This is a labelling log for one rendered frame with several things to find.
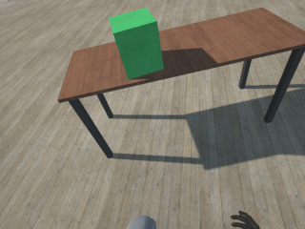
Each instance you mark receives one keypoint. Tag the carton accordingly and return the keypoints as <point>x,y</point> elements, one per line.
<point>137,38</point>

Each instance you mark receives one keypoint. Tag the left robot thigh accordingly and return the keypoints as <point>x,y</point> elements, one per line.
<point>142,222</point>

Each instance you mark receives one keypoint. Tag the table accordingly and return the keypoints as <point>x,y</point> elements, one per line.
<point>191,48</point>

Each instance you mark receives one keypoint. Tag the robot right hand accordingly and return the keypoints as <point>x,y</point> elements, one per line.
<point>244,217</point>

